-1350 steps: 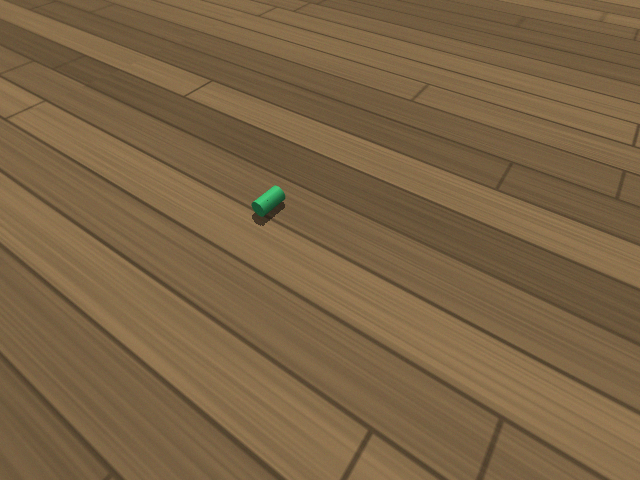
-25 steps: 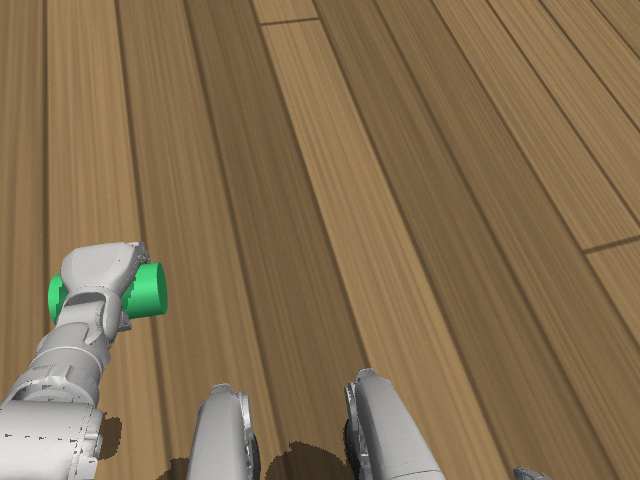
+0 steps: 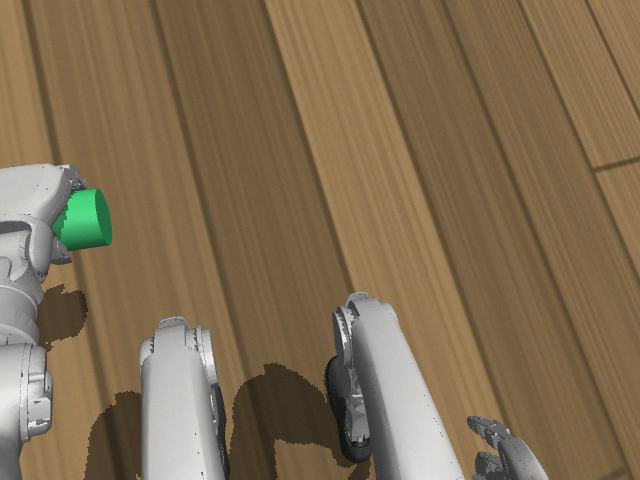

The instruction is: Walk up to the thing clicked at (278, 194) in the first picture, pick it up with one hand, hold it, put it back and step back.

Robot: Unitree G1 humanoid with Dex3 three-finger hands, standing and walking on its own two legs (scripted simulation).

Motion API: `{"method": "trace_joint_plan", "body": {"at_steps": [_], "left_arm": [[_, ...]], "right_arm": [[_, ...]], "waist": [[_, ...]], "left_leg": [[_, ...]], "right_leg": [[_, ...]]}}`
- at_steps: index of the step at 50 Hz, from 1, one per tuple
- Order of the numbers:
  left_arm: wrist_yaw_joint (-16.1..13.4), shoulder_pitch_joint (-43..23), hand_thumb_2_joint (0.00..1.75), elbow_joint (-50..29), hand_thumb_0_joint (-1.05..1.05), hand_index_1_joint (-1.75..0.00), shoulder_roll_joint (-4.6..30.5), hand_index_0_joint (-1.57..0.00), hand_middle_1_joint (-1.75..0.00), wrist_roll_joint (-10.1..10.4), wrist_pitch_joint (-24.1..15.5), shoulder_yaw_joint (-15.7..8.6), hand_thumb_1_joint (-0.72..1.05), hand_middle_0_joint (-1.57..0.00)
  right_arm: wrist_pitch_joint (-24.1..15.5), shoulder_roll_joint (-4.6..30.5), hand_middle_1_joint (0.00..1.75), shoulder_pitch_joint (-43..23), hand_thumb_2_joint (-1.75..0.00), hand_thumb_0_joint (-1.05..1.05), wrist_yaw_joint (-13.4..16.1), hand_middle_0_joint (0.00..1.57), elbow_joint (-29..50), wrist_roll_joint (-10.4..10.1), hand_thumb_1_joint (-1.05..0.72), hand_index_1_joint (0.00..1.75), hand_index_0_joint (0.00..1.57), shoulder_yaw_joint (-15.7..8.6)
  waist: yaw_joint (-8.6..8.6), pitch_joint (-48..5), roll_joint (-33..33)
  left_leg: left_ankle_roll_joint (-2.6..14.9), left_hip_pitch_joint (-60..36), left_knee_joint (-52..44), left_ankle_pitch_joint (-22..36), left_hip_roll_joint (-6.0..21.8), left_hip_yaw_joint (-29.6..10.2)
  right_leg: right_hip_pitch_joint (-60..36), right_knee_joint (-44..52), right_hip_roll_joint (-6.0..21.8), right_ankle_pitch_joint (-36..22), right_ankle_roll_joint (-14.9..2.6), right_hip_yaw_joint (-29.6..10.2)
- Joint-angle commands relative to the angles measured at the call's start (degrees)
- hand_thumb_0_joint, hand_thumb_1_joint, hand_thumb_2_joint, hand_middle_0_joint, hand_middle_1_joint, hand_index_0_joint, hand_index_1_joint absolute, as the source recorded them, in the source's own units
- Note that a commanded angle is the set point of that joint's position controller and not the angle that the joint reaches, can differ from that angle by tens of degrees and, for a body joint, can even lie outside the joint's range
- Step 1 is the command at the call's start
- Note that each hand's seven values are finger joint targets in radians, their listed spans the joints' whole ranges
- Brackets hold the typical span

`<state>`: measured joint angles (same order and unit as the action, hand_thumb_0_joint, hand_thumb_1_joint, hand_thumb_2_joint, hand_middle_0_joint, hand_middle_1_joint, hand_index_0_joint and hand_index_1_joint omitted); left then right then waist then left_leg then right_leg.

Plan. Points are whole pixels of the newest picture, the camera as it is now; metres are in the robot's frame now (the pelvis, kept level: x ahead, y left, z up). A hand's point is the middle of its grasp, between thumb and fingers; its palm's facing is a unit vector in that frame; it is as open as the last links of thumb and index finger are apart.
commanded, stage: crouch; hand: left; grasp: from above
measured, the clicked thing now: (47, 224) +0.45 +0.30 -0.19
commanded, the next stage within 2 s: lower in 0.80 s
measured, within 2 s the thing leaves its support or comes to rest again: neither
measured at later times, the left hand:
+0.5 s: hand (70, 224) +0.47 +0.29 -0.24, palm faces -0.47 -0.06 -0.88, open 10.2 cm
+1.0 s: hand (75, 223) +0.48 +0.30 -0.28, palm faces -0.47 -0.06 -0.88, open 10.2 cm
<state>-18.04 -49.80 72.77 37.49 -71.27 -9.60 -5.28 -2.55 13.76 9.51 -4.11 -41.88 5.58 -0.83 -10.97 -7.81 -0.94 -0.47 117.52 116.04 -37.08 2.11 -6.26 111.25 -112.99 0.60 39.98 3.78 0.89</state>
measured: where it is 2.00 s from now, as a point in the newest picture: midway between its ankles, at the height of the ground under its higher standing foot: (283, 438)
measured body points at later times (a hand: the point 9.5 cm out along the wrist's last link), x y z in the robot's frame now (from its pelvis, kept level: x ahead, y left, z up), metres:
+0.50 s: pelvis -0.01 +0.00 -0.07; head +0.24 +0.06 +0.29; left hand +0.49 +0.29 -0.19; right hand +0.02 -0.28 -0.17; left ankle +0.08 +0.13 -0.41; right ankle +0.08 -0.15 -0.41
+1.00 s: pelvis -0.01 +0.00 -0.11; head +0.25 +0.07 +0.25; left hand +0.50 +0.30 -0.23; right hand +0.02 -0.28 -0.20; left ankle +0.08 +0.13 -0.41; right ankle +0.08 -0.15 -0.41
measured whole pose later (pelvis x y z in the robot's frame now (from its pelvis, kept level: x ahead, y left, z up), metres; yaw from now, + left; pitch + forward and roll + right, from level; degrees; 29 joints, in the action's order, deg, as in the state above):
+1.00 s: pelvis -0.01 +0.00 -0.11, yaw -4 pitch +35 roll -10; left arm -17.3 -59.2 82.6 50.2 -73.9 -13.4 -7.8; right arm 0.0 15.3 8.5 -7.5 -40.2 7.8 5.8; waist -15.1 -0.2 1.8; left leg -1.0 133.5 135.8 -37.8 1.8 -10.8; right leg 125.8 -131.0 -2.0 40.5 4.2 2.5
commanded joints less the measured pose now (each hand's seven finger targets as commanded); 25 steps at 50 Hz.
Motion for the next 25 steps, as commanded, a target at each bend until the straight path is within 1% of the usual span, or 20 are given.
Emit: {"method": "trace_joint_plan", "body": {"at_steps": [1,2,3,4,5,6,7,9,10,12,13,14,15,17,19,20,21,22,24,25], "left_arm": [[-3.1,-22.3,0.65,-10.6,0.0,-0.51,18.2,-1.11,-0.52,0.2,0.1,-3.2,0.74,-1.1],[-3.0,-23.5,0.68,-11.4,0.0,-0.52,18.6,-1.12,-0.52,0.0,-0.1,-3.2,0.74,-1.11],[-3.1,-24.0,0.68,-10.2,0.0,-0.53,19.9,-1.12,-0.54,-0.1,-0.1,-3.8,0.75,-1.11],[-3.1,-25.1,0.68,-10.9,0.0,-0.54,19.8,-1.13,-0.55,0.1,-0.2,-3.8,0.77,-1.12],[-2.9,-24.5,0.68,-9.5,0.0,-0.53,19.7,-1.13,-0.54,0.1,-0.1,-3.5,0.76,-1.12],[-2.8,-24.6,0.69,-8.8,0.0,-0.54,20.5,-1.13,-0.55,-0.2,0.0,-3.8,0.77,-1.12],[-2.7,-24.1,0.67,-7.7,0.0,-0.53,19.9,-1.14,-0.55,0.1,-0.1,-3.5,0.78,-1.12],[-2.5,-25.9,0.68,-8.8,0.0,-0.53,21.7,-1.12,-0.54,-0.2,-0.4,-3.9,0.77,-1.11],[-2.3,-24.6,0.67,-6.8,0.0,-0.54,21.7,-1.13,-0.55,-0.2,-0.4,-3.9,0.78,-1.12],[-2.0,-25.3,0.68,-7.2,0.0,-0.54,22.2,-1.13,-0.55,-0.5,-0.6,-4.0,0.78,-1.12],[-1.9,-25.8,0.68,-6.4,0.0,-0.54,21.9,-1.15,-0.56,-0.5,-0.9,-3.6,0.8,-1.13],[-1.8,-25.1,0.66,-5.8,0.0,-0.54,21.9,-1.14,-0.57,-0.5,-1.0,-3.6,0.8,-1.12],[-1.8,-24.4,0.68,-4.0,0.0,-0.55,22.2,-1.14,-0.56,-0.6,-0.9,-3.8,0.79,-1.13],[-1.7,-26.0,0.68,-4.8,0.0,-0.55,23.6,-1.14,-0.57,-0.8,-1.4,-4.3,0.8,-1.13],[-1.6,-27.1,0.66,-3.9,0.0,-0.55,23.6,-1.15,-0.57,-0.7,-1.6,-3.8,0.81,-1.13],[-1.5,-26.4,0.67,-2.1,0.0,-0.56,23.6,-1.15,-0.58,-0.9,-1.6,-3.5,0.82,-1.13],[-1.7,-28.9,0.67,-4.2,0.0,-0.56,25.3,-1.15,-0.58,-0.8,-2.1,-4.2,0.82,-1.13],[-1.8,-26.8,0.66,-2.5,0.0,-0.54,25.7,-1.15,-0.55,-1.2,-2.1,-4.8,0.81,-1.13],[-1.9,-27.6,0.66,-2.6,0.0,-0.54,26.1,-1.15,-0.56,-1.5,-2.3,-4.7,0.81,-1.13],[-2.0,-29.8,0.66,-4.7,0.0,-0.55,26.5,-1.14,-0.56,-1.5,-2.7,-4.7,0.8,-1.12]], "right_arm": [[-0.2,13.8,0.3,14.0,-0.9,0.0,-0.4,0.2,0.8,0.5,-0.9,0.3,0.2,-4.8],[0.1,13.8,0.3,13.8,-0.9,0.0,-0.6,0.2,0.7,0.6,-0.9,0.3,0.2,-4.5],[0.1,13.9,0.3,13.8,-0.9,0.0,-0.7,0.2,0.6,0.7,-0.9,0.3,0.2,-4.4],[0.2,13.8,0.3,13.9,-0.9,0.0,-0.8,0.2,0.8,0.8,-0.9,0.3,0.2,-4.2],[0.2,13.7,0.3,13.5,-0.9,0.0,-0.8,0.2,0.8,0.7,-0.9,0.3,0.2,-4.1],[0.3,14.0,0.3,13.5,-0.9,0.0,-1.0,0.2,0.8,0.7,-0.9,0.3,0.2,-4.0],[0.3,14.1,0.3,13.5,-0.9,0.0,-1.1,0.2,0.8,0.8,-0.9,0.3,0.2,-4.0],[0.5,14.3,0.3,13.4,-0.9,0.0,-1.4,0.2,0.8,0.8,-0.9,0.3,0.2,-3.9],[0.6,14.2,0.3,13.6,-0.9,0.0,-1.5,0.2,0.8,0.9,-0.9,0.3,0.2,-3.6],[0.8,14.4,0.3,13.3,-0.9,0.0,-1.7,0.2,1.0,0.8,-0.9,0.3,0.2,-3.6],[0.9,14.4,0.3,13.4,-0.9,0.0,-1.8,0.2,1.0,0.9,-0.9,0.3,0.2,-3.4],[1.0,14.4,0.3,13.4,-0.9,0.0,-1.9,0.2,1.0,1.0,-0.9,0.3,0.2,-3.4],[1.1,14.8,0.3,13.7,-0.9,0.0,-1.9,0.2,0.7,1.0,-0.9,0.3,0.2,-3.1],[1.2,14.9,0.3,13.5,-0.9,0.0,-2.2,0.2,1.0,1.2,-0.9,0.3,0.2,-2.8],[1.3,15.1,0.3,13.2,-0.9,0.0,-2.2,0.2,0.8,1.1,-0.9,0.3,0.2,-2.6],[1.2,15.1,0.3,13.1,-0.9,0.0,-2.3,0.2,1.0,1.2,-0.9,0.3,0.2,-2.3],[1.3,15.2,0.3,12.8,-0.9,0.0,-2.3,0.2,1.1,1.3,-0.9,0.3,0.2,-2.2],[1.3,15.3,0.3,13.3,-0.9,0.0,-2.3,0.2,0.9,1.5,-0.9,0.3,0.2,-1.8],[1.4,15.6,0.3,13.2,-0.9,0.0,-2.4,0.2,0.9,1.6,-0.9,0.3,0.2,-1.5],[1.5,15.5,0.3,13.3,-0.9,0.0,-2.5,0.2,1.0,1.7,-0.9,0.3,0.2,-1.2]], "waist": [[-0.08,-43.4,-17.9],[-0.58,-43.4,-17.8],[-0.53,-42.8,-17.0],[-0.87,-42.3,-17.7],[-0.53,-41.6,-17.8],[-0.81,-39.8,-18.6],[-1.08,-38.9,-18.1],[-1.0,-40.9,-17.4],[-1.33,-40.2,-16.8],[-0.81,-40.3,-18.1],[-1.51,-39.4,-18.4],[-1.33,-39.6,-17.6],[-1.62,-37.7,-16.8],[-1.73,-38.9,-17.9],[-2.11,-37.3,-18.0],[-2.76,-35.9,-17.2],[-2.46,-36.1,-18.8],[-2.38,-35.8,-18.4],[-2.39,-36.7,-18.8],[-2.83,-37.8,-20.5]], "left_leg": [[0.74,-39.6,-9.6,17.3,-0.2,2.5],[0.95,-37.6,-8.8,16.9,-0.5,3.1],[1.09,-36.3,-8.0,16.2,-0.4,3.2],[1.05,-35.6,-7.8,15.6,-0.4,3.2],[1.05,-35.4,-7.4,14.7,-0.3,3.1],[0.95,-34.2,-7.3,13.8,-0.4,3.1],[1.04,-33.6,-6.7,13.3,-0.3,3.1],[1.33,-31.6,-5.0,13.3,-0.3,3.6],[1.39,-30.7,-4.3,13.6,-0.4,3.5],[1.11,-30.7,-4.2,12.9,-0.3,3.1],[1.08,-29.6,-3.7,12.5,-0.4,3.1],[1.15,-29.3,-3.4,12.3,-0.3,3.0],[1.13,-28.4,-3.1,12.2,-0.3,2.7],[1.14,-27.8,-2.1,12.3,-0.5,2.9],[1.14,-27.2,-1.4,11.3,-0.3,2.6],[1.19,-26.4,-1.1,10.0,-0.3,2.4],[1.2,-25.0,-0.5,9.0,-0.3,3.0],[1.07,-25.1,-0.4,9.3,-0.4,2.7],[0.99,-26.2,0.2,9.6,-0.3,2.4],[0.93,-25.8,0.6,10.1,-0.4,2.5]], "right_leg": [[-11.2,9.5,-1.7,-16.7,-5.63,5.2],[-12.0,9.2,-1.8,-17.1,-5.54,5.0],[-11.7,8.6,-1.9,-17.1,-5.5,5.0],[-11.2,8.1,-1.8,-16.6,-5.49,5.1],[-9.9,7.6,-2.0,-15.8,-5.58,5.2],[-8.8,7.1,-1.8,-15.0,-5.6,5.2],[-8.7,6.9,-1.9,-14.9,-5.52,5.3],[-9.8,5.9,-2.2,-15.7,-5.5,5.3],[-9.9,5.3,-2.3,-16.0,-5.41,5.3],[-7.8,4.0,-2.3,-15.0,-5.67,5.6],[-7.3,3.5,-2.4,-14.7,-5.64,5.8],[-7.5,3.3,-2.5,-14.7,-5.64,6.0],[-6.4,2.8,-2.3,-14.7,-5.54,6.1],[-6.6,1.8,-2.4,-14.9,-5.57,6.1],[-4.6,1.0,-2.4,-14.3,-5.64,6.4],[-3.9,0.9,-2.6,-13.3,-5.63,6.7],[-4.0,0.6,-2.6,-12.9,-5.67,6.5],[-4.4,0.1,-2.5,-13.0,-5.59,6.7],[-3.2,-0.8,-2.6,-13.0,-5.67,7.1],[-3.5,-1.2,-2.7,-13.4,-5.7,7.2]]}}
